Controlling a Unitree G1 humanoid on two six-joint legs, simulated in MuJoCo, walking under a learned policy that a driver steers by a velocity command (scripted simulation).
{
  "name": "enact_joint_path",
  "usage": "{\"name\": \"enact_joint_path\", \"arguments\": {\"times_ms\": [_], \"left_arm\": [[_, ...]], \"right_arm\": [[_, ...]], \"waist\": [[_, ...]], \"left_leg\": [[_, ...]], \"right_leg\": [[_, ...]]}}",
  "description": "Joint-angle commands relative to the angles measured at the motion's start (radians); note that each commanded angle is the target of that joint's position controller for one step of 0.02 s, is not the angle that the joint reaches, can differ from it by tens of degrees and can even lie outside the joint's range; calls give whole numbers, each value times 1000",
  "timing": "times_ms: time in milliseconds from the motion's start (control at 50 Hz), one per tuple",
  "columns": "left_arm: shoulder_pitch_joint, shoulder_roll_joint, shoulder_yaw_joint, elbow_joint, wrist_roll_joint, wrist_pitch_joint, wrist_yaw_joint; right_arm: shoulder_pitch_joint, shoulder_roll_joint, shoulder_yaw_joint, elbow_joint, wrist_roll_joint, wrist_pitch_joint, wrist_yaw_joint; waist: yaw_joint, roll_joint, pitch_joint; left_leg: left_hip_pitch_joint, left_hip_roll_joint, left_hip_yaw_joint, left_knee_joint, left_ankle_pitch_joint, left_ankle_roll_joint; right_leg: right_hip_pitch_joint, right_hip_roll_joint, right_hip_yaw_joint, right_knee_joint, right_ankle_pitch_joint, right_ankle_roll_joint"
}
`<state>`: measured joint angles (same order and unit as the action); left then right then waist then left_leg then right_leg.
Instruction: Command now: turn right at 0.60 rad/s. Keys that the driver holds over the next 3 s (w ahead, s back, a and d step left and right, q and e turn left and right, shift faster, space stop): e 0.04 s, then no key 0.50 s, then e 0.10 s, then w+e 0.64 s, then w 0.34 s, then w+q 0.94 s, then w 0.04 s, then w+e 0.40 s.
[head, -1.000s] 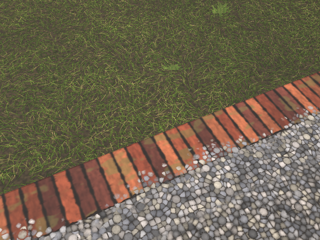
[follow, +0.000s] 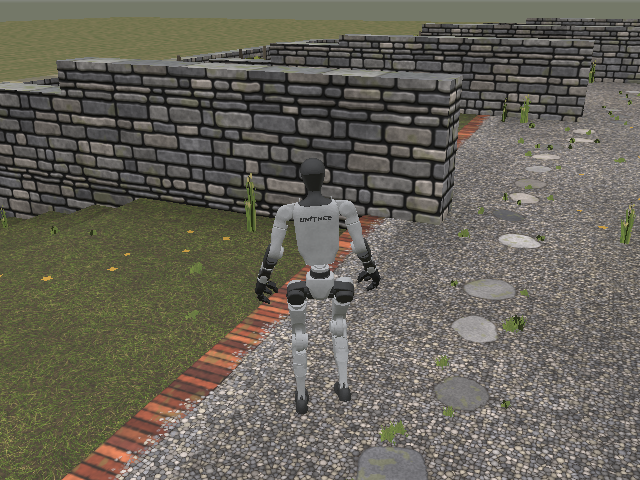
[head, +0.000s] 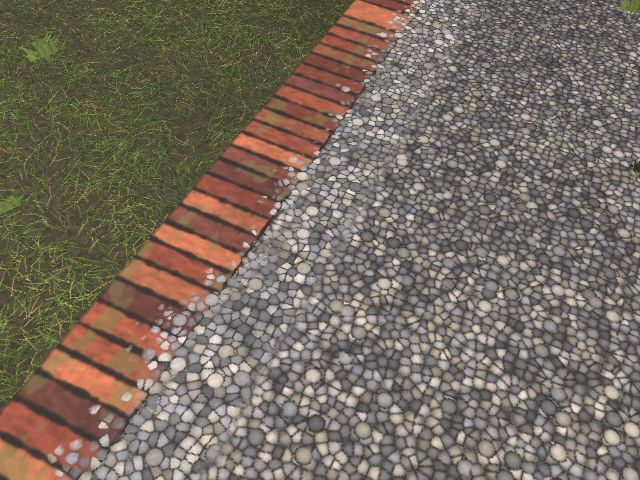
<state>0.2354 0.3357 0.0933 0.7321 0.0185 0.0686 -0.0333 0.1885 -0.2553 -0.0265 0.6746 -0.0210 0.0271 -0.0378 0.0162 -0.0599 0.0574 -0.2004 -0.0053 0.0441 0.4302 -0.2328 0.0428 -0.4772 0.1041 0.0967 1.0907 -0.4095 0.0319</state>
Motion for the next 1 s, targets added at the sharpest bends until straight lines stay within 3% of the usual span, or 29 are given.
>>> {"name": "enact_joint_path", "arguments": {"times_ms": [20,60,160,200,220,240,260,280,300,320,340,360,400,460,520,580,620,640,680,700,720,760,820,880,920,940,960,980,1000], "left_arm": [[-18,69,14,-63,-7,0,-10],[-48,51,4,-75,-6,5,-12],[-52,23,-21,-80,-17,1,-2],[-17,15,-28,-66,-16,-8,7],[15,12,-32,-51,-6,-18,13],[16,46,-30,-49,12,-31,20],[27,120,-27,-69,22,-44,27],[17,148,-19,-57,2,-51,34],[-11,90,-33,-53,0,-56,32],[-58,48,-51,-49,-2,-58,34],[-93,34,-58,-48,5,-56,39],[-88,41,-57,-40,0,-60,48],[-71,27,-64,-21,-3,-64,51],[-66,21,-68,8,0,-66,51],[-63,26,-67,37,4,-65,53],[-95,53,-56,53,-11,-62,55],[-85,35,-54,46,-14,-66,48],[-94,10,-53,43,-22,-60,43],[-110,27,-42,49,2,-48,33],[-137,47,-32,32,9,-44,21],[-174,50,-25,8,15,-42,7],[-145,15,-30,10,10,-48,-13],[-129,4,-33,19,9,-54,-33],[-112,14,-30,11,4,-54,-44],[20,20,-23,58,12,-64,-37],[149,54,-6,107,18,-73,-28],[266,167,22,115,20,-84,-10],[259,202,19,99,8,-92,-8],[208,170,13,95,2,-94,-1]], "right_arm": [[19,-145,-42,-52,0,-16,-5],[58,-157,-49,-34,0,-17,-3],[42,-187,-58,-10,-5,-17,23],[35,-196,-59,5,3,-9,30],[28,-191,-57,12,13,-4,31],[64,-168,-51,23,14,-5,33],[110,-73,-26,-6,-5,-2,43],[33,-77,-20,-22,11,19,29],[26,-125,-32,-7,16,31,26],[30,-122,-35,13,18,34,30],[55,-125,-38,38,18,31,33],[71,-133,-43,53,7,32,34],[105,-114,-38,85,3,31,36],[79,-83,-26,99,10,34,32],[74,-80,-23,119,12,33,20],[110,-81,-22,147,7,15,3],[133,-157,-34,144,-11,-10,-6],[90,-205,-53,156,8,-7,-1],[116,-185,-58,152,-3,-8,7],[125,-187,-63,147,-10,-5,5],[144,-183,-63,153,-15,-10,2],[101,-178,-64,143,-12,-25,2],[65,-179,-69,134,-7,-47,12],[66,-208,-83,142,-8,-54,28],[45,-201,-83,139,-5,-49,34],[51,-164,-71,135,-16,-48,38],[-6,-65,-39,74,-21,-49,50],[-83,-76,-37,20,-31,-54,55],[-93,-126,-45,18,-24,-61,63]], "waist": [[-32,196,-63],[-55,209,-70],[-51,260,-93],[-23,251,-97],[5,223,-96],[2,142,-113],[-27,-130,-162],[16,-197,-109],[2,-94,-72],[-17,-76,-41],[-38,-74,-33],[-35,-94,-37],[-36,-68,-79],[-21,-65,-67],[-10,-74,-57],[-48,-39,-54],[-34,50,-78],[-11,208,-30],[-59,289,-37],[-81,296,5],[-82,249,59],[-46,185,75],[-45,191,29],[-40,210,16],[21,143,-2],[69,31,-40],[124,-269,-60],[106,-233,-4],[71,-102,61]], "left_leg": [[163,240,-144,-108,409,159],[192,261,-141,-95,425,171],[109,264,-102,-40,486,170],[83,253,-92,13,504,150],[35,236,-70,57,465,112],[-54,210,-44,115,327,49],[-222,122,35,313,-147,-25],[-201,41,-15,361,-370,-39],[-200,55,-56,418,-348,-43],[-204,54,-67,427,-292,-44],[-194,52,-64,414,-240,-49],[-190,44,-53,424,-208,-54],[-157,33,-50,420,-189,-66],[-119,29,-46,311,-185,-70],[-70,13,-38,191,-181,-61],[64,13,-34,-37,38,-39],[158,147,-150,-54,154,-11],[75,171,-186,-67,144,27],[87,273,-300,-183,-223,112],[63,335,-362,-259,-398,165],[43,385,-411,-310,-486,204],[85,358,-340,-328,-447,179],[94,283,-155,-301,-290,118],[21,271,-55,-256,-268,104],[-113,243,22,-108,-318,87],[-197,195,91,105,-320,68],[-424,76,194,506,-350,7],[-612,-16,6,661,-386,3],[-631,58,-73,698,-299,12]], "right_leg": [[-99,-31,-39,5,-2,31],[-81,-45,-48,-79,-25,32],[138,-43,-116,-354,-75,-11],[229,-36,-140,-533,25,-34],[321,-38,-141,-710,172,-48],[437,-100,-35,-812,273,-61],[570,-397,303,-851,475,-107],[361,-471,322,-798,671,-254],[357,-421,268,-802,641,-275],[337,-370,206,-812,593,-253],[338,-319,155,-814,588,-221],[355,-297,126,-804,651,-214],[386,-281,88,-782,720,-213],[369,-274,89,-785,605,-215],[342,-278,126,-778,499,-222],[268,-252,165,-738,423,-181],[176,-185,147,-674,342,-135],[159,-79,44,-631,240,-118],[84,-6,-64,-418,-8,-116],[7,-27,-86,-278,-89,-120],[-76,-73,-65,-169,-111,-122],[-127,-112,-50,-170,-59,-107],[-6,-109,-117,-307,-15,-89],[171,-89,-185,-469,26,-101],[381,-42,-224,-572,84,-116],[515,-39,-161,-624,5,-134],[609,-311,320,-850,-343,-226],[547,-443,724,-1016,-480,-331],[501,-446,640,-987,-402,-349]]}}
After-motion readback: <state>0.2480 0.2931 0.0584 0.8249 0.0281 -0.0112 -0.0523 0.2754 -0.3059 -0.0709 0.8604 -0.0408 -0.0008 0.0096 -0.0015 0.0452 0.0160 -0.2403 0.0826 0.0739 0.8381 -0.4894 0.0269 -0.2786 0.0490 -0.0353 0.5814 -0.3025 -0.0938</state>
